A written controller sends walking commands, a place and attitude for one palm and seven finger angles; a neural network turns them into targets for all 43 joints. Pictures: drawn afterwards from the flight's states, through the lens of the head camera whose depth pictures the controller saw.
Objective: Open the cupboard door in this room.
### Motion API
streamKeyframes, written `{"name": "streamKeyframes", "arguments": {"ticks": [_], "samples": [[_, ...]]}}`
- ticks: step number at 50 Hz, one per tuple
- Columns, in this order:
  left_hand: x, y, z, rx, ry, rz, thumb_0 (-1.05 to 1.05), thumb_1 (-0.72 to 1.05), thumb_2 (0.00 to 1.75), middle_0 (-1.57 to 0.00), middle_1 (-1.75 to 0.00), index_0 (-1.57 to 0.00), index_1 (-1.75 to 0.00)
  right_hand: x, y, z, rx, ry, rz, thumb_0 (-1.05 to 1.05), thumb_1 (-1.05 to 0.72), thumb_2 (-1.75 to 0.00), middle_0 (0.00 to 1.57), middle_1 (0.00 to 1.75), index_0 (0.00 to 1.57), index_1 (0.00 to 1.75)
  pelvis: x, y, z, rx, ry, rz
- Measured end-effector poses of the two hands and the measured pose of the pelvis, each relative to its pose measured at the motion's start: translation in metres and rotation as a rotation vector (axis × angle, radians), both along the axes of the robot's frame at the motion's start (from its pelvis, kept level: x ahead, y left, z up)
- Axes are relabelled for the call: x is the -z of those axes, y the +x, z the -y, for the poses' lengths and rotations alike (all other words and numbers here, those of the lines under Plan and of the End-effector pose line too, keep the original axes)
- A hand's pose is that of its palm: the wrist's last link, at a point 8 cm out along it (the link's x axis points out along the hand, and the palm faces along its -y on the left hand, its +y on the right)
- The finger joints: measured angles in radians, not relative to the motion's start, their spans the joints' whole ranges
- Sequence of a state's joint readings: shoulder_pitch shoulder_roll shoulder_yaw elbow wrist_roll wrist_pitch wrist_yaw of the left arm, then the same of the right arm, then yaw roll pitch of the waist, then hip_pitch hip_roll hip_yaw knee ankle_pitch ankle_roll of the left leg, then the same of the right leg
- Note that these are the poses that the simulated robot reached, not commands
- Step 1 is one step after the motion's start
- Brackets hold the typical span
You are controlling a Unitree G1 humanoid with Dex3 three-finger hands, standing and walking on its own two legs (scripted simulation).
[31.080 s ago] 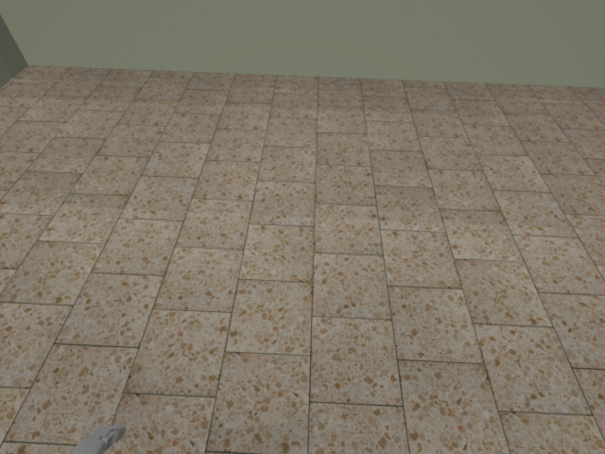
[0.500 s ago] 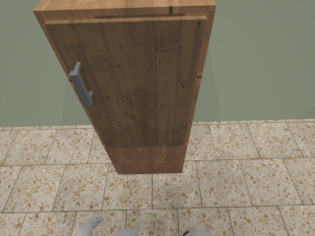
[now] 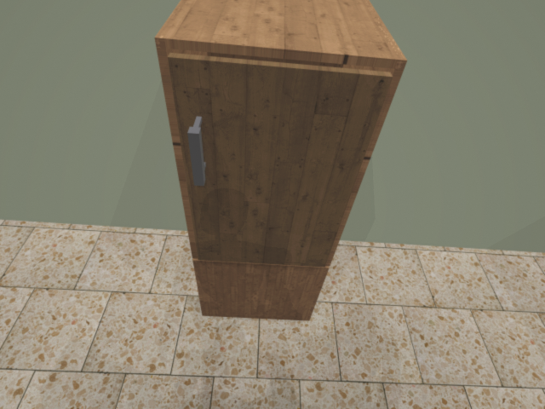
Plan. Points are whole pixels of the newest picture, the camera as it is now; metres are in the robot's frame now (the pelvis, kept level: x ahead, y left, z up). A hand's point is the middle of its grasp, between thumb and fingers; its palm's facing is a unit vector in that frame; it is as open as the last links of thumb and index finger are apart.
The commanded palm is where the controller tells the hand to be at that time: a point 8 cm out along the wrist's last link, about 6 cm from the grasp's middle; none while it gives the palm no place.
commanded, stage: come to a stop and stand still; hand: left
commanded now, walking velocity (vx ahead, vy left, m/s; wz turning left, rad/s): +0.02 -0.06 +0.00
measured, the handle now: (199, 151) +0.55 +0.19 +0.07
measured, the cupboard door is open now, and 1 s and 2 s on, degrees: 0 0 0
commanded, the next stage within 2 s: look again from close up in 0.56 s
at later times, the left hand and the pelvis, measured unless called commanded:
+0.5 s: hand out of the picture -0.01 +0.10 -0.18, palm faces +0.04 -0.99 -0.16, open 7.3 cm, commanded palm none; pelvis +0.00 -0.06 -0.01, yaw +1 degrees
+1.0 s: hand out of the picture +0.00 +0.15 -0.19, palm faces +0.03 -0.98 -0.21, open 7.4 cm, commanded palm none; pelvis +0.01 -0.03 -0.01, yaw +0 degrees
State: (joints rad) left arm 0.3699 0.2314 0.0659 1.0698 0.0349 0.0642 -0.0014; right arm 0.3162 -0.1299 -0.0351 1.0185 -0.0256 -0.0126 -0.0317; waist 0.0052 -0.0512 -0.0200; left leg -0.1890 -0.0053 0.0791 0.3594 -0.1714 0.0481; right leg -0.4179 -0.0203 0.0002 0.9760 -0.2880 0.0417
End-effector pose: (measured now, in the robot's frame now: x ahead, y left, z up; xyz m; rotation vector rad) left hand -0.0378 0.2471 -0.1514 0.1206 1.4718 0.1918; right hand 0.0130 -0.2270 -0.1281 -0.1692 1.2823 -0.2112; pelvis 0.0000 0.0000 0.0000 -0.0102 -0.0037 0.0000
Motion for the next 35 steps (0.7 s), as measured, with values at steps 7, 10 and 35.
{"name": "streamKeyframes", "arguments": {"ticks": [7, 10, 35], "samples": [[-0.003, 0.007, 0.032, 0.050, -0.021, -0.021, 0.01, 0.91, 0.90, -0.19, -0.30, -0.20, -0.30, 0.010, -0.064, 0.011, 0.075, 0.034, -0.159, 0.01, -0.92, -0.89, 0.20, 0.30, 0.21, 0.30, 0.001, -0.006, 0.016, 0.006, 0.007, -0.006], [0.001, 0.022, 0.052, 0.062, -0.014, 0.039, 0.01, 0.91, 0.90, -0.19, -0.30, -0.20, -0.30, 0.020, -0.085, 0.020, 0.098, 0.064, -0.219, 0.01, -0.91, -0.89, 0.20, 0.29, 0.20, 0.30, 0.007, -0.007, 0.030, 0.004, 0.028, -0.005], [0.004, 0.005, 0.108, 0.002, -0.052, 0.034, 0.01, 0.91, 0.89, -0.20, -0.30, -0.20, -0.30, 0.028, -0.021, 0.040, 0.005, 0.081, -0.135, 0.02, -0.93, -0.89, 0.20, 0.29, 0.20, 0.30, 0.007, 0.001, 0.055, -0.007, -0.006, 0.022]]}}
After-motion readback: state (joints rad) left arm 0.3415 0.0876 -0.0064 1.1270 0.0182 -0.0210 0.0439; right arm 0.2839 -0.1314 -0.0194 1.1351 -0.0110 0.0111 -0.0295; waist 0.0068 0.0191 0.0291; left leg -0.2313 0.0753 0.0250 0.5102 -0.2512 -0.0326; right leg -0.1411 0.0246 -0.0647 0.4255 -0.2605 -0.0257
